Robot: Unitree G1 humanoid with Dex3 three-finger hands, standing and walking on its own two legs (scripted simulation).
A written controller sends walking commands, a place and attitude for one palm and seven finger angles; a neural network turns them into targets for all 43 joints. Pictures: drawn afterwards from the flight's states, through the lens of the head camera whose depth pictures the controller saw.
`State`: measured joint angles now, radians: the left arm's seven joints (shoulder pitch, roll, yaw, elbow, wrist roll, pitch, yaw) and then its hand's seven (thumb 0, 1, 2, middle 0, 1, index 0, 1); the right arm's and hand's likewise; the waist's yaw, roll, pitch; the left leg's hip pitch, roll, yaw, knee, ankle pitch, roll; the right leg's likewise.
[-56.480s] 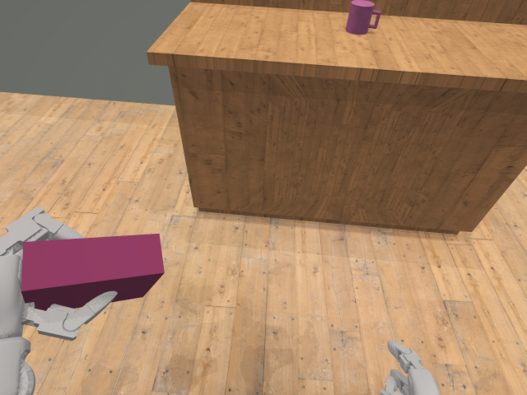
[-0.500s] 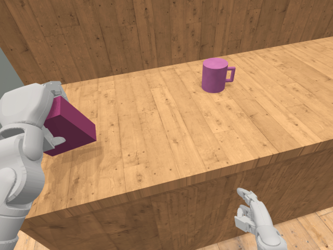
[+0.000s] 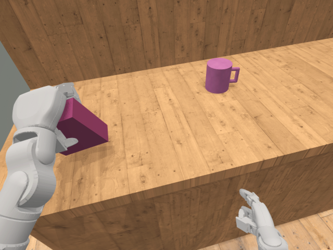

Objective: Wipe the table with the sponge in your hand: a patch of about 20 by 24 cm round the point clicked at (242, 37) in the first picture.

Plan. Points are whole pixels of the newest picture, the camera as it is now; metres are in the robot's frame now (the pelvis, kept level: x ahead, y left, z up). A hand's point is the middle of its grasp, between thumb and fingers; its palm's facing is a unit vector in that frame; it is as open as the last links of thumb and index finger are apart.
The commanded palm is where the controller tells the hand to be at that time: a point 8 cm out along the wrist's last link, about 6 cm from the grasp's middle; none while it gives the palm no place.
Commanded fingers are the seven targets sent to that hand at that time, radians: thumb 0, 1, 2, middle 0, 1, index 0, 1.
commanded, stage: move the sponge above the wiping area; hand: left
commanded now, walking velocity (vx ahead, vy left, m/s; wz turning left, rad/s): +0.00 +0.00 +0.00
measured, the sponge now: (75, 133) +0.28 +0.28 +0.16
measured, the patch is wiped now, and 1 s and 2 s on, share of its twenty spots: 0.10 0.10 0.10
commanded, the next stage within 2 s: turn the palm down, sponge in hand in 1.22 s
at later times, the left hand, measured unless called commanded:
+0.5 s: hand (80, 118) +0.29 +0.25 +0.21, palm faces +0.34 -0.13 -0.93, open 9.3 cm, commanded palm +0.23 +0.25 +0.27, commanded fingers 0.00 0.10 1.30 -1.20 -1.60 -1.20 -1.60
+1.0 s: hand (69, 123) +0.27 +0.27 +0.21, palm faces +0.29 -0.08 -0.95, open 9.3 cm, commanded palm +0.22 +0.26 +0.28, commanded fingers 0.00 0.10 1.30 -1.20 -1.60 -1.20 -1.60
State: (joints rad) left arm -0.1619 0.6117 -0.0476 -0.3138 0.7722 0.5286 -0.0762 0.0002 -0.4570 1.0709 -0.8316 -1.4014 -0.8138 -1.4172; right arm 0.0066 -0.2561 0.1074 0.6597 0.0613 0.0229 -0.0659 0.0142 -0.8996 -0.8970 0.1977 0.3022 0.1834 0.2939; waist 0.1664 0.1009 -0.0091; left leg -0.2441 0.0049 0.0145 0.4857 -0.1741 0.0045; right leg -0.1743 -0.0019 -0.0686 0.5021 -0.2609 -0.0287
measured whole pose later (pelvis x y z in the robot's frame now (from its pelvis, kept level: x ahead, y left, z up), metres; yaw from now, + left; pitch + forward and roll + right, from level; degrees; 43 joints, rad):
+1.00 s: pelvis +0.01 -0.02 +0.00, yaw +0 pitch -4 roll +0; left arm -0.12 0.61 -0.04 -0.28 0.79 0.55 -0.09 0.00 -0.46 1.07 -0.83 -1.40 -0.81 -1.42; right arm 0.02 -0.26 0.12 0.65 0.05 0.01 -0.05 0.01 -0.90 -0.90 0.20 0.30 0.22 0.30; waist 0.16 0.11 -0.03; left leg -0.24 0.03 0.01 0.49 -0.19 -0.02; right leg -0.17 0.02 -0.07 0.51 -0.28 -0.05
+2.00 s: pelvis -0.02 +0.02 +0.00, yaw -3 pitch -6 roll +1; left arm -0.11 0.57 -0.03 -0.34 0.79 0.47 -0.08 0.00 -0.46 1.07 -0.83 -1.40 -0.81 -1.42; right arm 0.01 -0.22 0.09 0.63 0.04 0.03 -0.07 0.01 -0.90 -0.90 0.20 0.30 0.20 0.30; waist 0.14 0.10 0.01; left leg -0.19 -0.02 0.05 0.44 -0.15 0.03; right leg -0.17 -0.01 0.00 0.51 -0.23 -0.01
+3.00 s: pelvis +0.00 +0.00 +0.00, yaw -2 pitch -3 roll +0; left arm -0.11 0.69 0.05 -0.40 0.76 0.50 -0.18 0.00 -0.46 1.07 -0.83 -1.40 -0.82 -1.42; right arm 0.00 -0.24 0.08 0.66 0.06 0.03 -0.08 0.01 -0.90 -0.90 0.20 0.30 0.20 0.30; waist 0.16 0.13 -0.04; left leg -0.22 0.01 0.03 0.45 -0.17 0.01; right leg -0.17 0.01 -0.02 0.46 -0.23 -0.03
